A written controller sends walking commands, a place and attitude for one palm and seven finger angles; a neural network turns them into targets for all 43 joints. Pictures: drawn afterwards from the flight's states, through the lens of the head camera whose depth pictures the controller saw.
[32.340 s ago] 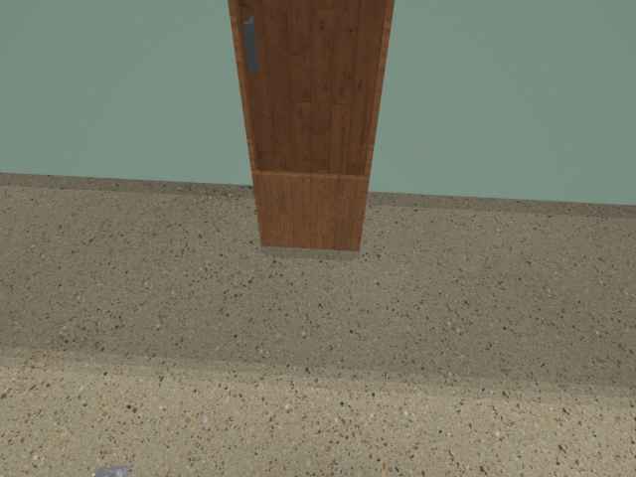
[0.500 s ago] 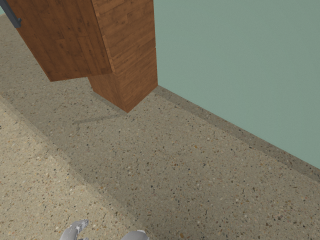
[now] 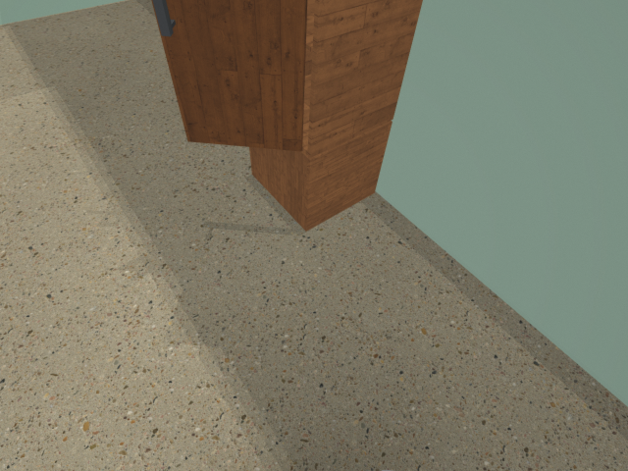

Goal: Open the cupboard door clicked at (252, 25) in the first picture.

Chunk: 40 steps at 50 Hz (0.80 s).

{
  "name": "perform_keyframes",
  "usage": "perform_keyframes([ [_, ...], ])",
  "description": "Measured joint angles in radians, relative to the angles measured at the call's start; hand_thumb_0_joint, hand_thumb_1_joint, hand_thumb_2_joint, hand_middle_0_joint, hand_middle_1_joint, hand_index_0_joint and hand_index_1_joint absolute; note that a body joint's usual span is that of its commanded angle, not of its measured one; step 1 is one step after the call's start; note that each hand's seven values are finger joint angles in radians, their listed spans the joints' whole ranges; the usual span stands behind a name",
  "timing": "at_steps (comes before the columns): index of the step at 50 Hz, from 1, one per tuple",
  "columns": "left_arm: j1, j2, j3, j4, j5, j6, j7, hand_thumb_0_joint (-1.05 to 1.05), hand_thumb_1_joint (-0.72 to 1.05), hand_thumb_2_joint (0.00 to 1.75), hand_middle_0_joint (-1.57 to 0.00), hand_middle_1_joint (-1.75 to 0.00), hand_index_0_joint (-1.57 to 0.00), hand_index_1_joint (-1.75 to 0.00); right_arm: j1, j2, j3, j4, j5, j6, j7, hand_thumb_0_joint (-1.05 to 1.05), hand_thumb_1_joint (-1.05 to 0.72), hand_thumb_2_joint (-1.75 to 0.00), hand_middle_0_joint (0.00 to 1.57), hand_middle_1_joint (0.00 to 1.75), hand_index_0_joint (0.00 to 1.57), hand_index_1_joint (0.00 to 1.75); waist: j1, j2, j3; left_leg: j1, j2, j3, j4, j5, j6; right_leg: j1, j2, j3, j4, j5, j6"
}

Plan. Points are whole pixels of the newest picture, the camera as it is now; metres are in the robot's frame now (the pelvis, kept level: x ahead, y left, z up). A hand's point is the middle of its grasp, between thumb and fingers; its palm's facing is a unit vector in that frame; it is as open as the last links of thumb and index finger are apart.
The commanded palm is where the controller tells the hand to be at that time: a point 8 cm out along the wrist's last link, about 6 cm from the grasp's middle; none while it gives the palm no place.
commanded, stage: take the last steps up to it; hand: left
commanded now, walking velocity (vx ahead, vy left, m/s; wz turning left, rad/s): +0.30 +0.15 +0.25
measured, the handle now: (164, 4) +1.05 +0.45 +0.08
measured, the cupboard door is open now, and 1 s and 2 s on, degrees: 48 48 48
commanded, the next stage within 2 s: come to a stop and stand still in 1.28 s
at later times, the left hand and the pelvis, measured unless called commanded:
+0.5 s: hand out of the picture +0.04 +0.19 -0.17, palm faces +0.22 -0.96 -0.17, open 7.4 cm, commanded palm none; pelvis +0.12 +0.03 +0.00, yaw +8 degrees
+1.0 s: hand (162, 291) +0.41 +0.31 -0.15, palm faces +0.09 -0.97 -0.21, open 7.4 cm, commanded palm none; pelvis +0.31 +0.12 +0.00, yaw +4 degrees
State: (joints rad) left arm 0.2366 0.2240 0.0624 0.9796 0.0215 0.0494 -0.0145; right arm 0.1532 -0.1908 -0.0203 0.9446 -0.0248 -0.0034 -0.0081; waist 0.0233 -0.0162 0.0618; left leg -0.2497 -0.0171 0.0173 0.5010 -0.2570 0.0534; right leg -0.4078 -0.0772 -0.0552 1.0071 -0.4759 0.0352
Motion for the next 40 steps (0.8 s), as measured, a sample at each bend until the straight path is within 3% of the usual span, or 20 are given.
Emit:
perform_keyframes([
  [7,-0.021,-0.022,-0.003,-0.03,0.002,-0.037,-0.013,0.0,0.91,0.9,-0.2,-0.29,-0.2,-0.3,0.089,-0.002,-0.008,0.045,0.002,0.012,0.011,0.0,-0.91,-0.9,0.21,0.3,0.2,0.3,-0.018,0.04,-0.028,0.031,-0.019,-0.028,-0.007,-0.02,-0.01,0.098,0.018,-0.03,-0.338,0.079,-0.008],
  [9,-0.013,-0.02,-0.001,-0.039,0.007,-0.061,-0.01,0.0,0.91,0.9,-0.2,-0.29,-0.2,-0.3,0.118,-0.002,-0.014,0.057,0.01,0.018,0.014,0.0,-0.91,-0.9,0.21,0.3,0.2,0.3,-0.014,0.029,-0.037,-0.008,-0.033,-0.021,0.104,-0.116,-0.017,0.145,0.013,-0.027,-0.442,0.136,-0.023],
  [11,-0.004,-0.04,-0.004,-0.033,0.005,-0.072,0.0,0.0,0.91,0.9,-0.2,-0.29,-0.2,-0.3,0.13,-0.018,-0.023,0.078,0.004,0.037,0.023,0.0,-0.91,-0.9,0.21,0.3,0.2,0.3,-0.015,0.054,-0.033,-0.085,-0.026,-0.032,0.316,-0.192,-0.032,0.164,0.012,-0.055,-0.419,0.15,-0.035],
  [15,0.066,-0.065,-0.011,-0.001,-0.001,-0.087,0.012,0.0,0.91,0.9,-0.2,-0.29,-0.2,-0.3,0.119,-0.036,-0.04,0.094,-0.003,0.056,0.04,0.01,-0.91,-0.9,0.2,0.3,0.2,0.3,-0.017,0.053,-0.042,-0.23,0.02,-0.013,0.568,-0.057,-0.068,0.25,-0.001,-0.07,-0.526,0.162,-0.021],
  [19,0.118,-0.077,-0.019,0.051,-0.001,-0.098,0.013,0.0,0.91,0.9,-0.2,-0.29,-0.2,-0.3,0.093,-0.036,-0.046,0.075,0.003,0.045,0.051,0.01,-0.91,-0.9,0.2,0.3,0.19,0.3,-0.024,0.018,-0.032,-0.303,0.074,0.005,0.526,0.04,-0.099,0.331,-0.027,-0.084,-0.647,0.192,-0.004],
  [23,0.15,-0.087,-0.024,0.088,0.003,-0.106,0.01,0.0,0.9,0.9,-0.21,-0.29,-0.21,-0.3,0.059,-0.039,-0.044,0.064,0.007,0.035,0.057,0.01,-0.91,-0.9,0.2,0.3,0.19,0.3,-0.003,-0.002,-0.012,-0.305,0.094,0.036,0.342,0.056,-0.102,0.388,-0.061,-0.109,-0.689,0.174,0.031],
  [28,0.193,-0.078,-0.015,0.125,0.007,-0.094,0.009,0.0,0.9,0.9,-0.21,-0.29,-0.21,-0.3,0.011,-0.034,-0.026,0.041,0.006,-0.001,0.059,0.01,-0.91,-0.9,0.2,0.3,0.19,0.3,0.025,-0.017,0.005,-0.187,0.064,0.092,0.069,0.039,-0.064,0.408,-0.114,-0.125,-0.566,0.054,0.083],
  [29,0.198,-0.077,-0.014,0.131,0.004,-0.086,0.007,0.0,0.9,0.9,-0.21,-0.3,-0.21,-0.3,0.003,-0.035,-0.025,0.031,0.002,-0.017,0.054,0.01,-0.91,-0.9,0.2,0.3,0.19,0.3,0.02,-0.009,0.006,-0.186,0.062,0.094,0.072,0.104,-0.04,0.37,-0.125,-0.12,-0.456,0.016,0.064],
  [31,0.171,-0.06,-0.01,0.141,-0.003,-0.058,0.008,0.0,0.9,0.9,-0.21,-0.29,-0.21,-0.3,-0.013,-0.014,-0.023,0.019,-0.001,-0.037,0.033,0.0,-0.91,-0.9,0.2,0.3,0.19,0.3,0.013,-0.023,0.025,-0.193,0.049,0.104,0.159,0.057,-0.011,0.244,-0.115,-0.031,-0.133,-0.052,0.014],
  [34,0.113,-0.039,-0.002,0.129,-0.002,-0.041,0.011,0.01,0.91,0.9,-0.2,-0.29,-0.2,-0.3,-0.002,0.019,-0.009,0.017,-0.001,-0.047,0.015,0.0,-0.91,-0.9,0.2,0.3,0.19,0.3,0.013,-0.031,0.02,-0.129,0.038,0.125,0.124,0.002,-0.001,0.048,-0.071,0.01,0.188,0.009,-0.031],
  [37,0.05,-0.033,0.005,0.091,0.003,-0.045,0.007,0.01,0.91,0.9,-0.2,-0.29,-0.2,-0.3,0.029,0.032,-0.017,0.027,0.004,-0.06,-0.006,-0.01,-0.93,-0.9,0.21,0.3,0.2,0.3,0.008,-0.026,0.004,-0.045,0.016,0.145,0.018,0.025,0.004,-0.082,-0.053,-0.009,0.223,0.106,-0.038],
  [40,-0.006,-0.039,0.007,0.048,0.002,-0.049,0.003,0.0,0.91,0.9,-0.2,-0.29,-0.2,-0.3,0.067,0.017,-0.018,0.048,0.001,-0.066,-0.007,-0.01,-0.95,-0.9,0.21,0.3,0.2,0.3,0.0,-0.013,-0.016,0.036,-0.006,0.158,-0.083,0.042,0.015,-0.149,-0.043,-0.028,0.126,0.173,-0.035],
])
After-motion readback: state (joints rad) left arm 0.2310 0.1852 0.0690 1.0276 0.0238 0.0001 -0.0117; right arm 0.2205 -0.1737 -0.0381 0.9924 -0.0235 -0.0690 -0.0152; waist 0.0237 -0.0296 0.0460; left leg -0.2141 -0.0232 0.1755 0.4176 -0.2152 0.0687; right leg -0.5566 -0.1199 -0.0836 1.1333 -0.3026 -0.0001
